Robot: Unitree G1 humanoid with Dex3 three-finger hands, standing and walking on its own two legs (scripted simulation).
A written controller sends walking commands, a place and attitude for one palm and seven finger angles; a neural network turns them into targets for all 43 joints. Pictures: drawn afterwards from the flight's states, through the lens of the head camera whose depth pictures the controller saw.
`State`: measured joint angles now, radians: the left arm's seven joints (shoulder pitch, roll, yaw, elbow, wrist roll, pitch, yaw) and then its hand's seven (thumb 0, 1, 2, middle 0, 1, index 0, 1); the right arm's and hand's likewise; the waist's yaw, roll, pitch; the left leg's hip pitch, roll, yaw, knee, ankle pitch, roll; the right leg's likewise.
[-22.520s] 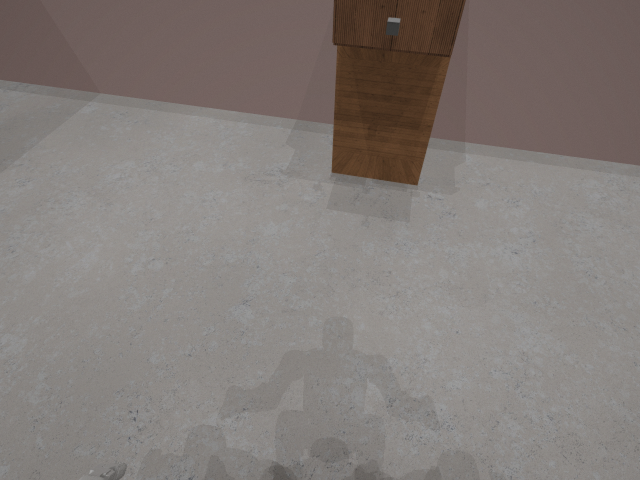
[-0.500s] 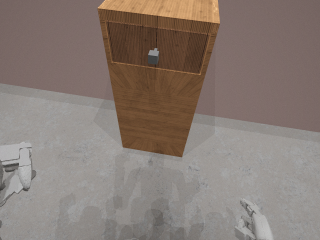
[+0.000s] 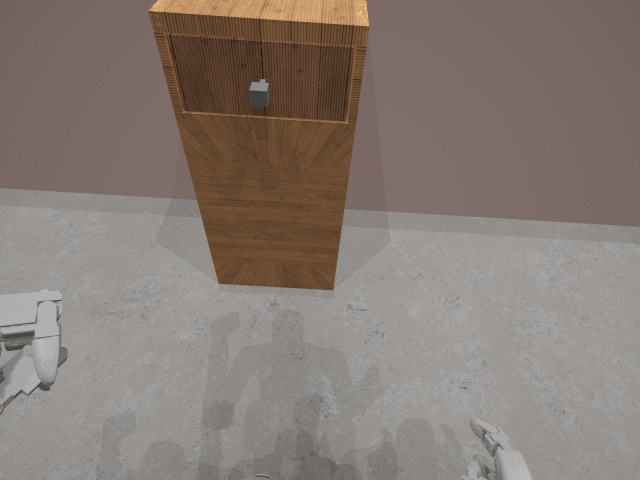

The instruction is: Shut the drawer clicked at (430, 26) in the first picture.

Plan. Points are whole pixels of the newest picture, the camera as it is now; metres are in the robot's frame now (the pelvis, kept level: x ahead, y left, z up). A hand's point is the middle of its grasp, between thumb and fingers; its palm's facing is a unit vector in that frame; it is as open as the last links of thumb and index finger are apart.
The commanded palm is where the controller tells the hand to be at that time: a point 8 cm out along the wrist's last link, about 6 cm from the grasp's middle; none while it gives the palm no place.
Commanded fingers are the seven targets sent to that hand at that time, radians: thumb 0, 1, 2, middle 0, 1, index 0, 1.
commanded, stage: stop stepping back and stand still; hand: left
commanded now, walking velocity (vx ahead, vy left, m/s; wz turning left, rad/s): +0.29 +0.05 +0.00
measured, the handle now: (260, 90) +0.85 +0.18 +0.05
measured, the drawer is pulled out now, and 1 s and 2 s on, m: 0.00 0.00 0.00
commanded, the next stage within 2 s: let the arm hang, fingers relaxed in 0.60 s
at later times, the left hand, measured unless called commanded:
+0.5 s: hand (2, 429) +0.13 +0.25 +0.16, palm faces +0.44 -0.80 -0.41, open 3.2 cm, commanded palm +0.07 +0.28 +0.18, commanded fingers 0.00 0.90 0.90 -1.40 -1.60 -1.40 -1.60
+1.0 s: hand out of the picture +0.00 +0.19 -0.18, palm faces +0.03 -0.98 -0.19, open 3.1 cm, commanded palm none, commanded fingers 0.00 0.90 0.90 -0.76 -0.91 -0.76 -0.91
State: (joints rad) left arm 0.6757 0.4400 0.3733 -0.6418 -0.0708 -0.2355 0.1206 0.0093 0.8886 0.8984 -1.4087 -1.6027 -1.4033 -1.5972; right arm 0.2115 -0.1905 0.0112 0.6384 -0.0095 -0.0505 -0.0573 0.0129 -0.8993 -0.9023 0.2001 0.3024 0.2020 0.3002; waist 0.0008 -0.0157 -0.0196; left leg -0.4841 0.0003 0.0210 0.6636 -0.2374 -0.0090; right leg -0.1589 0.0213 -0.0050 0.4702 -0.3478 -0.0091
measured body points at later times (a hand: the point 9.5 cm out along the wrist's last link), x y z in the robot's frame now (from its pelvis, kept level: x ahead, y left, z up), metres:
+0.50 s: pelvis -0.05 +0.00 +0.00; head -0.07 +0.00 +0.45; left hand +0.10 +0.29 +0.18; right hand +0.12 -0.23 -0.08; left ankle +0.03 +0.10 -0.73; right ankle -0.07 -0.12 -0.73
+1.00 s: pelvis -0.04 +0.00 -0.01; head -0.03 +0.02 +0.44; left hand +0.00 +0.24 -0.16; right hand +0.06 -0.27 -0.13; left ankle +0.03 +0.10 -0.73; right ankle -0.07 -0.12 -0.73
